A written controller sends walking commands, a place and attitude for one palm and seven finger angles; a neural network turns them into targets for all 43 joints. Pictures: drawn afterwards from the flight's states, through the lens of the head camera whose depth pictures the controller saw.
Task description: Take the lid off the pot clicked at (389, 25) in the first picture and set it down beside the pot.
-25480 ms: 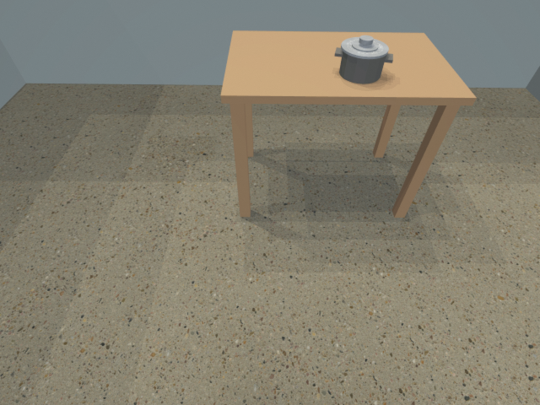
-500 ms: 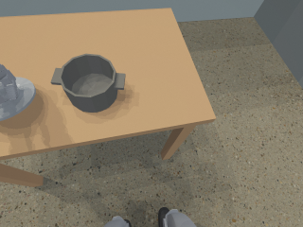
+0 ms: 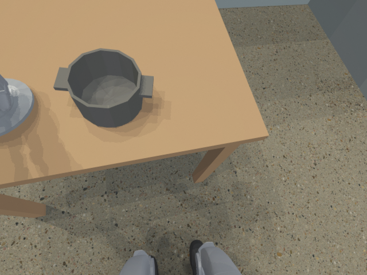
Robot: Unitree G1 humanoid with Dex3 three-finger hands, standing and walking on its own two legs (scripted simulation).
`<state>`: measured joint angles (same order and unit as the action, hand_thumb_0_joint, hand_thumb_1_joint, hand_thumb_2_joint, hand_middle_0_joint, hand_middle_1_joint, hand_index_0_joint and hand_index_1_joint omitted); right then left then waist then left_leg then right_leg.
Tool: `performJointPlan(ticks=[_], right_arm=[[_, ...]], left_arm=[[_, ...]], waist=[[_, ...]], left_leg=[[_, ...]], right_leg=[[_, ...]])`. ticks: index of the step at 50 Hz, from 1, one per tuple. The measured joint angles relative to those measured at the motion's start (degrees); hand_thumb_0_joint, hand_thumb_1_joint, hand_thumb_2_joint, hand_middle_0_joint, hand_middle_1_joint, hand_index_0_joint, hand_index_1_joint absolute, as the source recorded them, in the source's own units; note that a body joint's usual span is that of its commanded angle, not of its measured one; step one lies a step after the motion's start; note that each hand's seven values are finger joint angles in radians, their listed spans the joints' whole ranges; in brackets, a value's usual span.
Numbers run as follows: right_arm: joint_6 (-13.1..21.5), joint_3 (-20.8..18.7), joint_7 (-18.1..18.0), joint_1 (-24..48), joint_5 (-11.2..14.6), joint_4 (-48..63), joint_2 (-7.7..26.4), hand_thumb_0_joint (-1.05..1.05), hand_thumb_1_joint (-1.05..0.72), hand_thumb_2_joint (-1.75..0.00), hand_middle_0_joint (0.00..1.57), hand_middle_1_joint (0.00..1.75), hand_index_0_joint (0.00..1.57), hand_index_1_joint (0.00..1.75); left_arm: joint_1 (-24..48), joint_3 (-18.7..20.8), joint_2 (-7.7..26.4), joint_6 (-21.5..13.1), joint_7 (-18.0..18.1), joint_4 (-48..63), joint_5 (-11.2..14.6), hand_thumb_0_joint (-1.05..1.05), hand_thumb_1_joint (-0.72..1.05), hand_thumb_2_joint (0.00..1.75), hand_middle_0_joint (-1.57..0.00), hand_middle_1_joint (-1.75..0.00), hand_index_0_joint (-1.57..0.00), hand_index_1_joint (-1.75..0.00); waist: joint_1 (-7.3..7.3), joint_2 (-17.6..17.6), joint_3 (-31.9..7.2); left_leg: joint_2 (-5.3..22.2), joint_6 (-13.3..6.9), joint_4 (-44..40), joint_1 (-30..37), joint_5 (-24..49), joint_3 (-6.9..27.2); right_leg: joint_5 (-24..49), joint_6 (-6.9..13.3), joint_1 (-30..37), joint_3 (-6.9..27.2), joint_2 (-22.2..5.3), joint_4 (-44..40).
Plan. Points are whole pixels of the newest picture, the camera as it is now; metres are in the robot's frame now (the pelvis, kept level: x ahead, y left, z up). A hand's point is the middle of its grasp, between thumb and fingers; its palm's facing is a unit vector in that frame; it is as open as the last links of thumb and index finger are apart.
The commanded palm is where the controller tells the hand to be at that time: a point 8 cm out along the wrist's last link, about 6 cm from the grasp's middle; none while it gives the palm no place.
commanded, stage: open the fingers wide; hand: left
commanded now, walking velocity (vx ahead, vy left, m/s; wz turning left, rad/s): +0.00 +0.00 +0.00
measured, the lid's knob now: out of the picture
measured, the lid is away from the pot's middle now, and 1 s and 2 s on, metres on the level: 0.25 0.25 0.25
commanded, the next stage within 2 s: raise the empty hand in 1.12 s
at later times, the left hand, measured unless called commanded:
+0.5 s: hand out of the picture +0.44 +0.37 +0.01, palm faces -0.48 -0.14 -0.87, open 6.0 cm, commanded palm +0.47 +0.36 +0.06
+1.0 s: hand out of the picture +0.43 +0.37 +0.01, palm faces -0.49 -0.13 -0.87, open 10.4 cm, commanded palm +0.47 +0.36 +0.06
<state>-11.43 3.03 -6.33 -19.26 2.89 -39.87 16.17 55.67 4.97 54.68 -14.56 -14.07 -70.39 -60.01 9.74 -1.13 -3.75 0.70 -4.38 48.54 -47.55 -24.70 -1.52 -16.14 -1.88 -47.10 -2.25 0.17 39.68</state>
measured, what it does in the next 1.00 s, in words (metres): stands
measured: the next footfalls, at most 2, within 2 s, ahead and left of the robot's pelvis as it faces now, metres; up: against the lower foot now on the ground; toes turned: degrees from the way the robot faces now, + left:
none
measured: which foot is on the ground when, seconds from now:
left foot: down 0.00-1.00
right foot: down 0.00-1.00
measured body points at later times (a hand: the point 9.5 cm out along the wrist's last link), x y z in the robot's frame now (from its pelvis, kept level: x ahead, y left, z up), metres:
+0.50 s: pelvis +0.00 +0.00 +0.00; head +0.14 +0.04 +0.43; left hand +0.46 +0.37 +0.06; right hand +0.01 -0.28 -0.11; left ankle -0.03 +0.06 -0.70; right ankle +0.01 -0.16 -0.70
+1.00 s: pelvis -0.01 +0.00 +0.00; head +0.13 +0.03 +0.42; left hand +0.45 +0.37 +0.06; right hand -0.02 -0.28 -0.11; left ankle -0.03 +0.06 -0.70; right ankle +0.01 -0.16 -0.70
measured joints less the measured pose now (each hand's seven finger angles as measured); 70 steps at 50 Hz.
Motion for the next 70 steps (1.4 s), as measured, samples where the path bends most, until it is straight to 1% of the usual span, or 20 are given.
performJointPlan(ticks=[2, 5, 7, 9, 16, 19, 22, 27, 30, 34, 39, 41, 46, 51, 58, 63, 65, 70], right_arm=[[-0.27, -0.19, 0.32, -0.02, 0.06, 0.43, -0.17, 0.0, -0.91, -0.9, 0.21, 0.3, 0.2, 0.3], [-1.26, -1.19, 1.31, -0.23, -0.21, 1.12, -0.49, 0.0, -0.91, -0.9, 0.21, 0.3, 0.2, 0.3], [-1.82, -1.35, 1.73, -0.14, -0.18, 0.84, -0.73, 0.0, -0.91, -0.9, 0.21, 0.3, 0.2, 0.3], [-2.05, -1.21, 1.92, 0.15, 0.01, 0.51, -0.92, 0.0, -0.91, -0.9, 0.21, 0.3, 0.2, 0.3], [-1.66, -1.02, 2.18, 0.97, 0.12, 1.29, -0.94, 0.0, -0.91, -0.9, 0.21, 0.3, 0.2, 0.3], [-1.43, -1.23, 2.21, 1.08, 0.13, 1.43, -0.72, 0.0, -0.91, -0.9, 0.21, 0.3, 0.2, 0.3], [-1.31, -1.18, 2.19, 1.25, 0.28, 1.43, -0.44, 0.0, -0.91, -0.9, 0.21, 0.3, 0.2, 0.3], [-1.05, -1.4, 2.0, 1.05, 0.26, 1.47, -0.11, 0.0, -0.91, -0.9, 0.21, 0.3, 0.2, 0.3], [-1.04, -1.34, 1.96, 0.86, 0.36, 1.26, 0.06, 0.0, -0.91, -0.9, 0.21, 0.3, 0.2, 0.3], [-0.94, -1.26, 1.77, 0.56, 0.4, 1.14, 0.11, 0.0, -0.91, -0.9, 0.21, 0.3, 0.2, 0.3], [-0.91, -1.13, 1.55, 0.25, 0.45, 0.94, 0.02, 0.0, -0.91, -0.9, 0.21, 0.3, 0.2, 0.3], [-0.85, -1.08, 1.49, 0.19, 0.52, 0.86, -0.05, 0.0, -0.91, -0.9, 0.21, 0.3, 0.2, 0.3], [-0.7, -0.92, 1.27, 0.14, 0.52, 0.86, -0.17, 0.0, -0.91, -0.9, 0.21, 0.3, 0.2, 0.3], [-0.82, -1.06, 1.29, -0.1, 0.45, 0.75, -0.19, 0.0, -0.91, -0.9, 0.21, 0.3, 0.2, 0.3], [-0.75, -0.81, 1.27, 0.05, 0.77, 0.93, -0.07, 0.0, -0.91, -0.9, 0.21, 0.3, 0.2, 0.3], [-0.61, -0.89, 1.13, 0.26, 0.68, 1.14, 0.0, 0.0, -0.91, -0.9, 0.21, 0.3, 0.2, 0.3], [-0.72, -1.0, 1.12, 0.37, 0.59, 1.13, -0.03, 0.0, -0.91, -0.9, 0.21, 0.3, 0.2, 0.3], [-0.89, -1.13, 1.19, 0.5, 0.66, 0.87, -0.11, 0.0, -0.91, -0.9, 0.21, 0.3, 0.2, 0.3]], left_arm=[[0.01, 0.01, -0.08, 0.33, 0.08, 0.28, 0.15, -0.13, 0.33, 0.97, -0.43, -0.94, -1.05, -1.18], [-3.87, 1.95, -1.31, 0.44, 0.75, 4.05, 0.73, -0.13, 0.33, 0.96, -0.42, -0.94, -1.05, -1.17], [-4.45, 1.32, -2.27, 0.82, 1.14, 4.49, 1.16, -0.13, 0.34, 0.95, -0.41, -0.94, -1.03, -1.17], [-4.05, 0.78, -2.98, 1.08, 1.24, 3.96, 1.24, -0.11, 0.35, 0.94, -0.4, -0.94, -1.02, -1.17], [-4.79, 1.27, -3.36, 1.01, 1.82, 3.41, 0.91, -0.09, 0.35, 0.89, -0.4, -0.94, -0.92, -1.14], [-4.85, 0.78, -3.67, 1.27, 1.95, 3.57, 0.66, -0.08, 0.35, 0.88, -0.4, -0.94, -0.87, -1.13], [-4.58, 0.43, -3.64, 1.35, 2.31, 2.94, 1.0, -0.07, 0.35, 0.85, -0.4, -0.95, -0.81, -1.11], [-4.91, 0.69, -3.26, 1.12, 1.77, 3.56, 0.88, -0.04, 0.34, 0.8, -0.41, -0.96, -0.73, -1.09], [-4.44, 0.25, -3.25, 1.02, 1.58, 2.93, 1.29, -0.02, 0.31, 0.76, -0.38, -0.96, -0.71, -1.09], [-4.23, 0.1, -3.04, 0.73, 1.11, 2.96, 0.81, -0.01, 0.27, 0.71, -0.36, -0.95, -0.67, -1.09], [-3.95, -0.26, -2.75, 0.57, 1.01, 2.55, 0.9, -0.01, 0.22, 0.63, -0.32, -0.94, -0.6, -1.08], [-3.63, -0.69, -2.69, 0.87, 1.09, 2.4, 0.83, -0.01, 0.19, 0.6, -0.31, -0.94, -0.56, -1.06], [-3.9, 0.14, -2.16, 0.87, 0.84, 2.6, 0.75, 0.0, 0.14, 0.53, -0.3, -0.95, -0.43, -1.01], [-4.35, 0.59, -2.21, 0.74, 0.91, 3.0, 1.09, 0.0, 0.11, 0.48, -0.29, -0.96, -0.35, -0.99], [-3.74, 0.05, -1.99, 0.91, 0.85, 2.35, 0.94, 0.0, 0.1, 0.45, -0.28, -0.96, -0.31, -0.97], [-4.2, 0.78, -1.74, 0.59, 0.49, 2.9, 0.91, 0.0, 0.1, 0.44, -0.28, -0.97, -0.3, -0.97], [-4.78, 1.63, -1.78, 0.33, 0.41, 3.71, 0.84, 0.0, 0.1, 0.44, -0.28, -0.97, -0.3, -0.97], [-4.99, 2.08, -1.83, 0.51, 0.5, 4.51, 1.27, 0.0, 0.1, 0.44, -0.29, -0.98, -0.3, -0.97]], waist=[[-0.06, -0.05, -0.06], [-0.81, -0.45, -0.16], [-1.38, -0.44, -0.36], [-1.61, -0.31, -0.45], [-1.4, -0.05, -0.64], [-1.5, -0.1, -0.67], [-1.62, 0.04, -0.62], [-1.68, 0.05, -0.6], [-1.82, 0.06, -0.56], [-1.74, 0.03, -0.55], [-1.73, -0.04, -0.55], [-1.68, -0.03, -0.5], [-1.34, -0.03, -0.4], [-1.36, -0.17, -0.49], [-1.3, 0.05, -0.48], [-1.26, 0.06, -0.49], [-1.32, 0.06, -0.45], [-1.59, 0.04, -0.51]], left_leg=[[-0.01, -0.07, 0.47, -0.52, -0.2, -0.01], [-0.03, -0.05, 0.15, -0.12, -0.14, -0.34], [-0.1, -0.21, -0.15, 0.34, -0.12, -0.42], [-0.23, -0.31, -0.33, 0.72, -0.05, -0.31], [-0.31, -0.3, -0.48, 1.6, 0.02, -0.26], [-0.36, -0.3, -0.47, 1.74, 0.07, -0.17], [-0.36, -0.34, -0.34, 1.81, 0.06, -0.24], [-0.36, -0.26, -0.2, 1.68, 0.16, -0.18], [-0.35, -0.27, -0.02, 1.59, 0.16, -0.13], [-0.33, -0.18, 0.27, 1.22, 0.2, -0.03], [-0.26, -0.12, 0.62, 0.79, 0.24, -0.02], [-0.23, -0.09, 0.79, 0.57, 0.26, 0.01], [-0.1, 0.02, 1.0, 0.24, 0.33, -0.05], [-0.05, 0.13, 0.87, 0.42, 0.41, -0.04], [0.01, 0.17, 1.07, 0.25, 0.34, -0.1], [0.08, 0.22, 1.15, 0.15, 0.26, -0.12], [0.09, 0.26, 0.97, 0.4, 0.29, -0.14], [0.02, 0.31, 0.09, 1.56, 0.51, -0.02]], right_leg=[[-0.16, 0.06, -0.5, 0.01, -0.01, 0.42], [-0.01, 0.45, -0.26, 0.36, 0.01, 0.17], [0.04, 0.2, 0.2, 0.46, -0.04, -0.13], [0.02, 0.14, 0.62, 0.36, -0.16, -0.27], [0.05, 0.28, 1.51, 0.33, -0.22, -0.4], [0.06, 0.35, 1.69, 0.25, -0.26, -0.38], [0.05, 0.15, 1.73, 0.32, -0.26, -0.23], [0.1, 0.22, 1.6, 0.29, -0.27, -0.05], [0.08, 0.15, 1.53, 0.24, -0.26, 0.12], [0.07, 0.29, 1.18, 0.15, -0.24, 0.44], [0.1, 0.18, 0.71, 0.16, -0.19, 0.82], [0.09, 0.16, 0.49, 0.13, -0.16, 1.01], [0.19, 0.12, 0.1, 0.21, -0.05, 1.24], [0.26, 0.25, 0.25, 0.22, 0.02, 1.14], [0.15, 0.23, -0.04, 0.3, 0.08, 1.52], [0.1, 0.18, -0.17, 0.34, 0.15, 1.6], [0.12, 0.18, 0.07, 0.36, 0.16, 1.42], [0.31, 0.16, 1.32, 0.27, 0.13, 0.5]])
